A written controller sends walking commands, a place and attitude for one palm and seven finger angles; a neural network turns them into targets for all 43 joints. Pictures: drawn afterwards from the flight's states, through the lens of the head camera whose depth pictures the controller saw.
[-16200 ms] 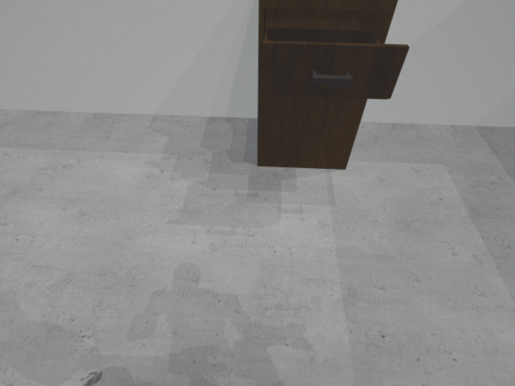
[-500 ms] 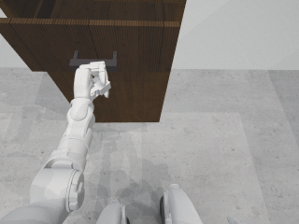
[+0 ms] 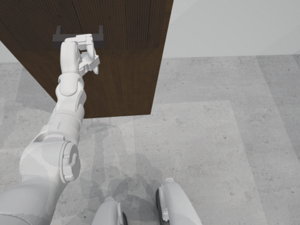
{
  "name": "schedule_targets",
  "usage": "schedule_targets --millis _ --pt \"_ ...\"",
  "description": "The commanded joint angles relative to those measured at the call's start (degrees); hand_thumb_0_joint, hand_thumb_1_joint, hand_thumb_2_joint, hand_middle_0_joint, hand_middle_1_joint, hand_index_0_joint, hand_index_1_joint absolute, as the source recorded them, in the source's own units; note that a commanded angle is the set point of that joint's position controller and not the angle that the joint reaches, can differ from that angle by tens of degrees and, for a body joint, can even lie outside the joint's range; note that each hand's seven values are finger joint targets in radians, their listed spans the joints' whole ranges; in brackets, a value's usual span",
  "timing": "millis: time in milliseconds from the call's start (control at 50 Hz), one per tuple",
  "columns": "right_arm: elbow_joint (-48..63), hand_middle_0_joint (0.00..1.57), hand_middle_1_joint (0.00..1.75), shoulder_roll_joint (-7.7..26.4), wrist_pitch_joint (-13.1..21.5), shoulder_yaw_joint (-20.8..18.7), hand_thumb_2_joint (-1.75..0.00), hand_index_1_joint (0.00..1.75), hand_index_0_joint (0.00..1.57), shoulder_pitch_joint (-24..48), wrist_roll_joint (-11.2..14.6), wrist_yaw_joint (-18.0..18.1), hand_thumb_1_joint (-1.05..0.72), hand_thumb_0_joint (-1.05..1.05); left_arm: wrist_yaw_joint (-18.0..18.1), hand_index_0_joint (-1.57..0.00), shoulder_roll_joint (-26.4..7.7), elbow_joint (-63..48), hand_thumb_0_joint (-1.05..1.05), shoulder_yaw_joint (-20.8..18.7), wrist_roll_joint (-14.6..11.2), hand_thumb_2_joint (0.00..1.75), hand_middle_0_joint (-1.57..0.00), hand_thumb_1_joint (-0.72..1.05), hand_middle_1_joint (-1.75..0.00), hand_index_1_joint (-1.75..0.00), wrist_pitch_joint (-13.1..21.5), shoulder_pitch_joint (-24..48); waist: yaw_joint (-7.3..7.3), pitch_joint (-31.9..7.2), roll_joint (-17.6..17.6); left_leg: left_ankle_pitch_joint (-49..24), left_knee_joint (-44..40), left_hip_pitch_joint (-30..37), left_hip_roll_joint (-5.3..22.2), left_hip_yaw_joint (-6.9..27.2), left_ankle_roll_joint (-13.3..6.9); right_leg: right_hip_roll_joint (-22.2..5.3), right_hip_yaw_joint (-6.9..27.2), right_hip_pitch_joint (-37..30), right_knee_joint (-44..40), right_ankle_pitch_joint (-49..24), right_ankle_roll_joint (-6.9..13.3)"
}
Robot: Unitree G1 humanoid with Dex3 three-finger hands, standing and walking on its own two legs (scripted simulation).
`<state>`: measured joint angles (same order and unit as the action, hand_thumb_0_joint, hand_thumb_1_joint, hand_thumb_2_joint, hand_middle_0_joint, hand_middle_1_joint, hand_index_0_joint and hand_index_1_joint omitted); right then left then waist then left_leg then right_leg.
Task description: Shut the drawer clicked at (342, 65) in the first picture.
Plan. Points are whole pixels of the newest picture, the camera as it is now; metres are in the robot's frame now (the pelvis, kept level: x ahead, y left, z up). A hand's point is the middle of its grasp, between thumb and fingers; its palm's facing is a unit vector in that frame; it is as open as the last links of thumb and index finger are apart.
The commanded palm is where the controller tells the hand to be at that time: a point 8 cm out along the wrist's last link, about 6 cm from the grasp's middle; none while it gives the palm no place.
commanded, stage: push the drawer shut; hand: left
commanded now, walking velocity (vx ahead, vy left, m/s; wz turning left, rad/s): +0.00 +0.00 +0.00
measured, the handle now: (80, 35) +0.61 +0.11 +0.05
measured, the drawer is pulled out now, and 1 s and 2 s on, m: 0.03 0.00 0.00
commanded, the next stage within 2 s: pull the fist back off the drawer in 0.52 s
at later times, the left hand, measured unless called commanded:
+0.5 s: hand (95, 49) +0.56 +0.07 +0.05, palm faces -0.05 -1.00 -0.04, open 3.0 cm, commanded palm +0.57 +0.11 +0.06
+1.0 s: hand (95, 49) +0.56 +0.07 +0.05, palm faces -0.06 -1.00 -0.04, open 3.1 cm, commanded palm +0.54 +0.10 +0.06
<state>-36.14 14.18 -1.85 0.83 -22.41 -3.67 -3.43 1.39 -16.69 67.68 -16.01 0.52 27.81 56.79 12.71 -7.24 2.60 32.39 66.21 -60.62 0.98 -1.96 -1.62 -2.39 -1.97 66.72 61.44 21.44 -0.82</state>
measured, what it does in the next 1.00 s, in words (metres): stands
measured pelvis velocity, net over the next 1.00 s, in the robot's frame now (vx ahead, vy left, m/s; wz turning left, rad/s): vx -0.03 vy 0.01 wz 0.00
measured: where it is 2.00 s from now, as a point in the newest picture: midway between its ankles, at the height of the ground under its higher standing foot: outside the picture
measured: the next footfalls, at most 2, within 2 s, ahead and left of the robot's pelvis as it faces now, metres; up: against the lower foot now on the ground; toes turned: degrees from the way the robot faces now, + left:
none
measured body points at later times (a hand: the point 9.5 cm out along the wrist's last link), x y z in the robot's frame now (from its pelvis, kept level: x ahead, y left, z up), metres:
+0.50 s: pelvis -0.01 +0.00 -0.01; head +0.17 +0.01 +0.40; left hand +0.56 +0.12 +0.06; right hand -0.04 -0.26 -0.11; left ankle -0.02 +0.10 -0.64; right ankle +0.06 -0.13 -0.64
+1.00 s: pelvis -0.03 +0.01 -0.02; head +0.16 +0.02 +0.39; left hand +0.56 +0.12 +0.06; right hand -0.09 -0.24 -0.12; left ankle -0.02 +0.10 -0.64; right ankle +0.06 -0.13 -0.64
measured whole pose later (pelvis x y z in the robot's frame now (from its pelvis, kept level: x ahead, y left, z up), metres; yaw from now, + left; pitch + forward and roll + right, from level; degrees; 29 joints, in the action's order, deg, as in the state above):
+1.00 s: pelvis -0.03 +0.01 -0.02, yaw +0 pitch +30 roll -3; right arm -36.3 14.7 -0.7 3.4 -25.4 -5.2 -4.6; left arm 1.5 -24.8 76.7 -16.5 3.5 22.6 72.0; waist 17.2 -6.2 3.2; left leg 31.5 72.0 -70.8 1.0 0.1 -2.0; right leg -2.5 -3.7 74.6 63.8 19.2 -1.0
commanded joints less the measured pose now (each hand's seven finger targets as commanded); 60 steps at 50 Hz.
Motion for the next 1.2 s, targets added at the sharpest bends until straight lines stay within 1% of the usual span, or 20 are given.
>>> schedule_targets --millis 0,60,120,160,200,300,320,360,420,440,500,600,700,740,900,940,1000,1040,1080,1180 --pt "2.4 0.20 0.30 10.0 0.1 -3.2 -0.90 0.30 0.20 -11.7 -0.1 0.3 -0.90 0.00 0.9 -1.40 -10.4 -11.1 0.00 -0.6 0.4 0.90 -1.40 0.90 -1.60 -1.60 3.5 31.8 2.93 -30.0 3.6 -23.1 -8.1 13.5 -1.0 4.2 0.8 3.3 0.2 -21.5 -4.6 -14.4 1.9" --pt "2.2 0.20 0.30 10.2 -0.1 -3.1 -0.90 0.30 0.20 -12.2 -0.3 0.3 -0.90 0.00 1.1 -1.40 -11.4 -9.4 0.00 -1.1 0.7 0.90 -1.40 0.90 -1.60 -1.60 3.1 33.2 3.85 -30.2 2.4 -22.2 -7.4 11.9 -1.0 4.1 0.5 3.4 0.4 -21.7 -4.7 -14.3 1.8" --pt "1.9 0.20 0.30 10.2 -0.1 -2.9 -0.90 0.30 0.20 -12.9 -0.7 0.2 -0.90 0.00 1.1 -1.40 -11.8 -9.3 0.00 -0.7 1.2 0.90 -1.40 0.90 -1.60 -1.60 3.1 37.0 4.77 -30.9 5.3 -23.1 -6.9 13.3 -0.9 4.6 0.7 3.3 0.2 -19.6 -4.4 -14.0 1.9" --pt "1.8 0.20 0.30 10.5 -0.3 -2.9 -0.90 0.30 0.20 -13.6 -0.7 0.2 -0.90 0.00 1.2 -1.40 -13.5 -8.3 0.00 -2.0 1.4 0.90 -1.40 0.90 -1.60 -1.60 2.8 36.6 4.65 -32.0 3.6 -23.9 -6.6 12.9 -0.9 4.8 0.6 3.5 0.2 -20.7 -4.3 -15.0 1.8" --pt "1.8 0.20 0.30 10.5 -0.4 -2.7 -0.90 0.30 0.20 -13.9 -0.9 0.2 -0.90 0.00 0.8 -1.40 -13.9 -9.0 0.00 -1.6 1.8 0.90 -1.40 0.90 -1.60 -1.60 2.8 38.5 4.73 -33.3 7.2 -25.8 -6.4 14.6 -0.7 5.2 1.0 3.4 0.0 -19.5 -3.7 -15.8 2.1" --pt "1.5 0.20 0.30 10.7 -0.9 -2.7 -0.90 0.30 0.20 -14.9 -1.0 0.1 -0.90 0.00 0.8 -1.40 -15.1 -8.9 0.00 -1.8 2.0 0.90 -1.40 0.90 -1.60 -1.60 2.2 42.9 6.23 -33.8 6.6 -25.2 -5.6 13.9 -0.7 5.4 0.7 3.7 0.1 -19.4 -3.9 -16.0 1.9" --pt "1.3 0.20 0.30 10.5 -0.8 -2.7 -0.90 0.30 0.20 -14.8 -1.0 0.1 -0.90 0.00 0.8 -1.40 -13.7 -7.9 0.00 -0.7 2.1 0.90 -1.40 0.90 -1.60 -1.60 1.9 43.7 7.05 -32.9 6.8 -24.1 -5.5 13.7 -0.7 5.5 0.6 3.7 0.0 -18.2 -4.2 -14.9 1.7" --pt "0.9 0.20 0.30 10.8 -0.5 -2.5 -0.90 0.30 0.20 -15.0 -1.1 0.2 -0.90 0.00 1.2 -1.40 -15.4 -7.8 0.00 -1.2 2.2 0.90 -1.40 0.90 -1.60 -1.60 1.7 46.7 7.85 -31.3 6.7 -21.6 -5.5 12.0 -0.8 5.4 0.3 3.7 0.3 -17.9 -4.8 -12.9 1.7" --pt "0.6 0.20 0.30 10.9 0.0 -2.2 -0.90 0.30 0.20 -15.3 -1.3 0.3 -0.90 0.00 1.3 -1.40 -17.1 -7.2 0.00 -1.8 2.4 0.90 -1.40 0.90 -1.60 -1.60 1.8 49.3 8.34 -32.8 8.8 -20.7 -5.0 12.1 -0.9 5.5 0.3 3.8 0.3 -17.1 -4.8 -11.7 1.7" --pt "0.6 0.20 0.30 11.1 0.0 -2.0 -0.90 0.30 0.20 -15.3 -1.2 0.4 -0.90 0.00 1.3 -1.40 -17.9 -6.2 0.00 -2.2 2.5 0.90 -1.40 0.90 -1.60 -1.60 1.6 49.5 8.67 -32.1 7.1 -19.8 -5.1 11.1 -0.9 5.8 0.2 3.9 0.1 -17.1 -4.8 -10.9 1.7" --pt "0.5 0.20 0.30 11.4 0.6 -1.8 -0.90 0.30 0.20 -15.3 -1.4 0.4 -0.90 0.00 1.0 -1.40 -17.6 -6.0 0.00 -0.8 2.6 0.90 -1.40 0.90 -1.60 -1.60 1.7 52.9 9.50 -32.1 10.0 -17.7 -5.2 11.7 -0.9 6.4 0.3 3.9 0.0 -14.5 -4.8 -8.4 1.8" --pt "0.4 0.20 0.30 11.9 1.6 -1.0 -0.90 0.30 0.20 -15.0 -1.3 0.9 -0.90 0.00 1.3 -1.40 -19.1 -3.6 0.00 -0.5 2.7 0.90 -1.40 0.90 -1.60 -1.60 0.8 56.4 11.45 -29.5 9.3 -10.9 -5.4 7.5 -1.0 6.6 -0.3 4.1 0.1 -11.9 -5.0 -3.2 1.7" --pt "0.8 0.20 0.30 12.1 2.3 -1.0 -0.90 0.30 0.20 -15.5 -1.5 0.4 -0.90 0.00 0.6 -1.40 -19.3 -2.8 0.00 -0.8 3.0 0.90 -1.40 0.90 -1.60 -1.60 0.1 55.3 10.15 -32.8 12.0 -12.1 -5.1 9.8 -1.0 7.6 0.3 3.8 -0.6 -10.8 -3.9 -3.7 1.9" --pt "1.0 0.20 0.30 12.3 2.2 -1.0 -0.90 0.30 0.20 -15.3 -1.5 0.1 -0.90 0.00 0.5 -1.40 -18.2 -1.7 0.00 -0.5 2.8 0.90 -1.40 0.90 -1.60 -1.60 -0.7 54.4 10.02 -30.9 10.6 -10.4 -5.2 8.8 -0.9 7.7 0.3 3.8 -0.7 -9.9 -4.0 -2.5 1.9" --pt "1.5 0.20 0.30 12.4 1.7 -1.3 -0.90 0.30 0.20 -15.3 -1.5 -0.7 -0.90 0.00 0.6 -1.40 -15.2 -4.5 0.00 0.4 2.5 0.90 -1.40 0.90 -1.60 -1.60 -1.3 49.6 7.69 -32.4 11.7 -12.8 -6.2 13.2 -0.3 9.3 1.2 3.6 -1.7 -8.2 -2.8 -3.6 2.0" --pt "1.7 0.20 0.30 12.3 1.3 -1.4 -0.90 0.30 0.20 -15.4 -1.4 -0.8 -0.90 0.00 1.0 -1.40 -16.3 -4.3 0.00 -1.3 2.3 0.90 -1.40 0.90 -1.60 -1.60 -1.6 46.7 6.93 -31.1 8.7 -13.0 -6.4 11.3 -0.4 8.2 0.9 3.8 -1.5 -10.7 -3.3 -3.9 2.0" --pt "2.5 0.20 0.30 11.9 0.9 -1.7 -0.90 0.30 0.20 -14.8 -1.1 -0.9 -0.90 0.00 0.7 -1.40 -14.8 -6.6 0.00 -1.0 1.8 0.90 -1.40 0.90 -1.60 -1.60 -1.2 42.9 5.64 -32.5 8.7 -15.4 -6.6 12.6 -0.4 7.5 1.0 3.8 -1.4 -12.7 -3.5 -5.5 2.0" --pt "2.8 0.20 0.30 11.5 0.6 -1.9 -0.90 0.30 0.20 -14.7 -0.9 -1.1 -0.90 0.00 0.6 -1.40 -14.5 -7.5 0.00 -1.7 1.4 0.90 -1.40 0.90 -1.60 -1.60 -1.0 39.1 4.63 -32.7 6.2 -16.8 -6.7 11.7 -0.5 6.3 0.7 4.0 -1.1 -16.2 -4.2 -7.0 2.1" --pt "3.8 0.20 0.30 11.4 0.3 -2.1 -0.90 0.30 0.20 -14.4 -0.7 -1.0 -0.90 0.00 0.3 -1.40 -15.8 -9.7 0.00 -3.5 0.9 0.90 -1.40 0.90 -1.60 -1.60 -0.4 34.0 2.56 -34.1 5.6 -19.4 -7.0 11.8 -0.7 5.2 0.6 4.1 -0.7 -20.1 -4.2 -10.0 2.3" --pt "5.0 0.20 0.30 10.5 -0.7 -2.9 -0.90 0.30 0.20 -12.9 0.1 -1.0 -0.90 0.00 -0.4 -1.40 -10.9 -15.0 0.00 -0.9 -0.3 0.90 -1.40 0.90 -1.60 -1.60 0.6 27.4 1.35 -32.7 3.6 -23.1 -8.0 13.8 -0.7 4.1 0.6 4.1 -0.5 -23.2 -4.8 -14.7 2.2"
